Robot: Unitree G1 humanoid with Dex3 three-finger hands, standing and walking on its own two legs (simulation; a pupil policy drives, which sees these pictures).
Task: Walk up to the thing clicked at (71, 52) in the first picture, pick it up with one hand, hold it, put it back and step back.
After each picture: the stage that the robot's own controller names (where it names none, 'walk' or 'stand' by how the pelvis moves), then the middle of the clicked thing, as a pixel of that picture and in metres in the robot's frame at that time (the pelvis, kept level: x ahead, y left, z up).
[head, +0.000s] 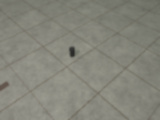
stand; (72, 51) +1.31 +0.12 -0.72
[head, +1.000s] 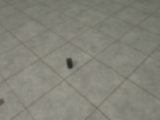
walk; (69, 63) +1.18 +0.25 -0.71
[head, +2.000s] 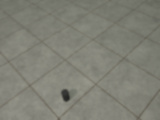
walk; (65, 95) +0.70 +0.23 -0.71
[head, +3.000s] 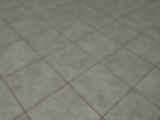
stand; out of the picture +0.46 +0.10 -0.70
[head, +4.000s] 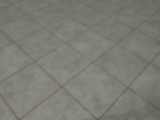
stand; out of the picture +0.39 +0.13 -0.72
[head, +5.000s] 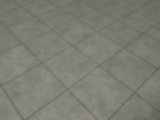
stand; out of the picture +0.38 +0.11 -0.72
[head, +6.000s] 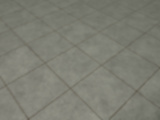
stand; out of the picture +0.41 +0.11 -0.72
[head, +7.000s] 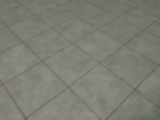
stand; out of the picture +0.39 +0.12 -0.73
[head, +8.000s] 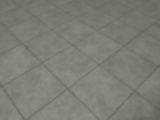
stand; out of the picture +0.38 +0.12 -0.73
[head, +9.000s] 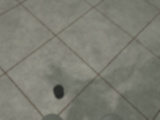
go down; (58, 92) +0.43 +0.12 -0.52
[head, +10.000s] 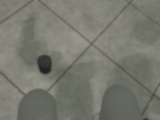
go down; (44, 65) +0.48 +0.14 -0.32
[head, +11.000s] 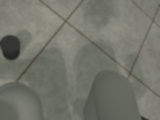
close in; (10, 48) +0.48 +0.17 -0.25
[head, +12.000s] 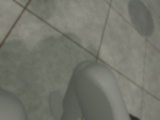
close; out of the picture +0.47 +0.20 -0.23
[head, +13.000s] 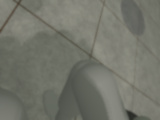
close; out of the picture +0.47 +0.21 -0.24
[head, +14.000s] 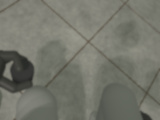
lift; (22, 75) +0.35 +0.21 -0.11
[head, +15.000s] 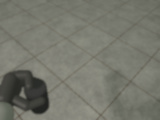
hold; (37, 97) +0.31 +0.16 +0.04
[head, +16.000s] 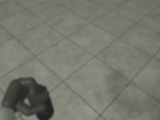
hold; (41, 104) +0.30 +0.15 -0.01
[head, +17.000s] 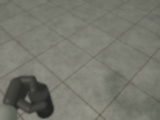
crouch; (42, 102) +0.31 +0.15 -0.01
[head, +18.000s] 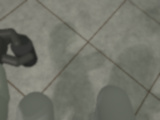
crouch; (25, 53) +0.45 +0.16 -0.11
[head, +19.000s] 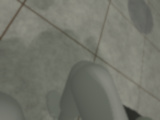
lower; out of the picture +0.46 +0.24 -0.24
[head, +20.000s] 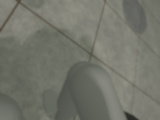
lower; out of the picture +0.46 +0.25 -0.25
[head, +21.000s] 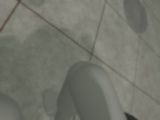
lower; out of the picture +0.46 +0.24 -0.25
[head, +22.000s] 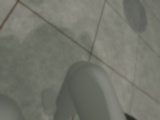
lower; out of the picture +0.47 +0.24 -0.25
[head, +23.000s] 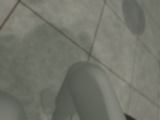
loosen; out of the picture +0.46 +0.22 -0.26
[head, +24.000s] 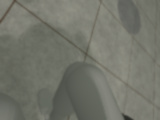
withdraw; out of the picture +0.45 +0.22 -0.27
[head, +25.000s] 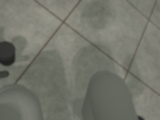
withdraw; (6, 54) +0.46 +0.19 -0.26
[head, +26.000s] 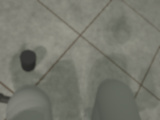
stand; (28, 61) +0.47 +0.18 -0.28
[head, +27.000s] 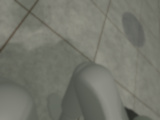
withdraw; out of the picture +0.47 +0.20 -0.24
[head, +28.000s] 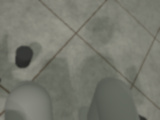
stand; (23, 57) +0.46 +0.18 -0.28
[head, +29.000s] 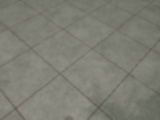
stand; out of the picture +0.40 +0.13 -0.63
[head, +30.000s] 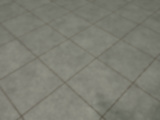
stand; out of the picture +0.39 +0.13 -0.67
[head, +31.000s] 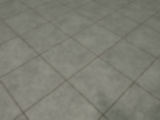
stand; out of the picture +0.40 +0.12 -0.67
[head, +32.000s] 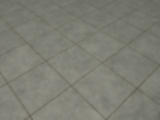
walk; out of the picture +0.41 +0.12 -0.72
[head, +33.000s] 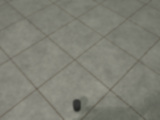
walk; (76, 105) +0.51 +0.06 -0.71
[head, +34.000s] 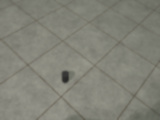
walk; (65, 77) +0.77 +0.11 -0.71
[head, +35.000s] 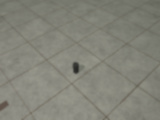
stand; (75, 67) +1.08 +0.15 -0.71
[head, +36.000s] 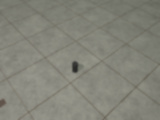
stand; (75, 67) +1.06 +0.09 -0.72
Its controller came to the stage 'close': yes
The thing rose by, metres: 0.72
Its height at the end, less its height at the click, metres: +0.00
